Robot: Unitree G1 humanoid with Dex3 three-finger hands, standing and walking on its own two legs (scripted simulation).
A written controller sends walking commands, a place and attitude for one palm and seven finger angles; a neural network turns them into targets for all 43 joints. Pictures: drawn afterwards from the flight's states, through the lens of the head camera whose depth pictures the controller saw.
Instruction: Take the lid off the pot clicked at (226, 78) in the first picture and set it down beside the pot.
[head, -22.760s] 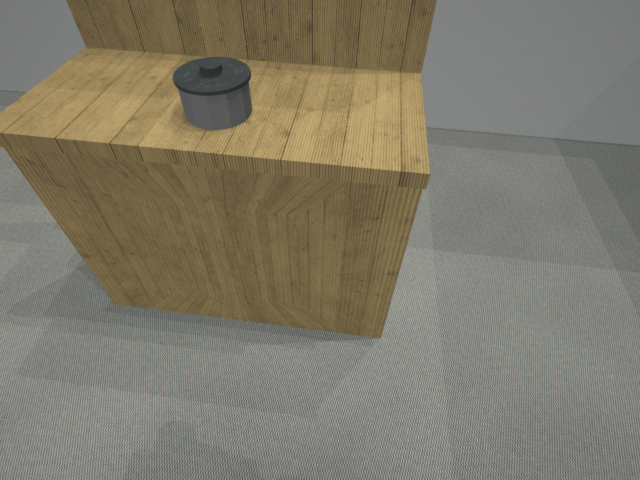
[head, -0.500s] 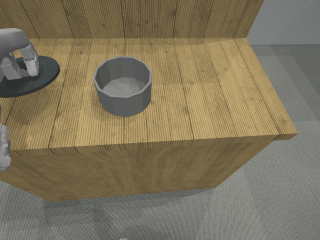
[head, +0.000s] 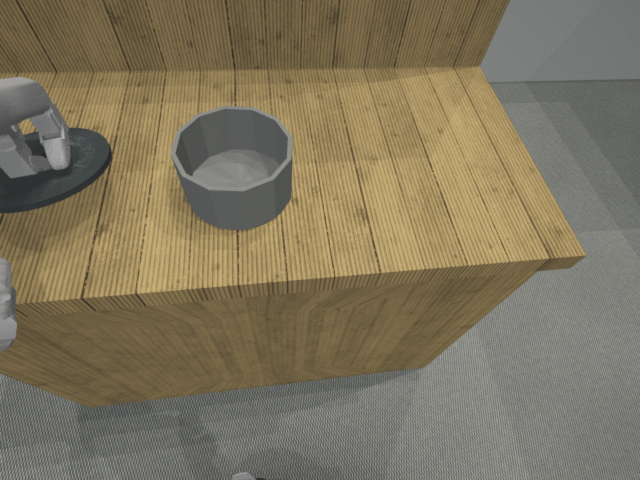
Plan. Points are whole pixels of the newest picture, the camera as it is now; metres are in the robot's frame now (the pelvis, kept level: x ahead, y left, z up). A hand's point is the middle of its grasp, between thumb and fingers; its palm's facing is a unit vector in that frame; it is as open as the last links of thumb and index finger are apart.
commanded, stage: lower the lid onto the table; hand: left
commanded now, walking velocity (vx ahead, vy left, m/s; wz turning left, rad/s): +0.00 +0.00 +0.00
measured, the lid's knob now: (31, 153) +0.51 +0.31 +0.09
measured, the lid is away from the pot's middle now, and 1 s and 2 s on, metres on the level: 0.24 0.24 0.24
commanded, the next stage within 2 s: open the fingers wide in 0.72 s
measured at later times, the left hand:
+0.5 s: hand (38, 177) +0.48 +0.30 +0.09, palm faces -0.50 -0.12 -0.86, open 3.5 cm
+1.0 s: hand (46, 194) +0.47 +0.30 +0.07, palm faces -0.44 -0.09 -0.90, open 3.9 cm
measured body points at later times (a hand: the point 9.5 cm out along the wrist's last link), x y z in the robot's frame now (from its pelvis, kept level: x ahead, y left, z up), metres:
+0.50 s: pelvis -0.01 +0.00 -0.01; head +0.09 +0.02 +0.43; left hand +0.50 +0.30 +0.14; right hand -0.02 -0.28 -0.12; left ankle +0.02 +0.10 -0.72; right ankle -0.03 -0.17 -0.72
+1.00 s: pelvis -0.01 +0.00 -0.02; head +0.09 +0.03 +0.42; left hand +0.49 +0.30 +0.12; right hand -0.04 -0.28 -0.13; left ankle +0.02 +0.10 -0.72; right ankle -0.03 -0.17 -0.72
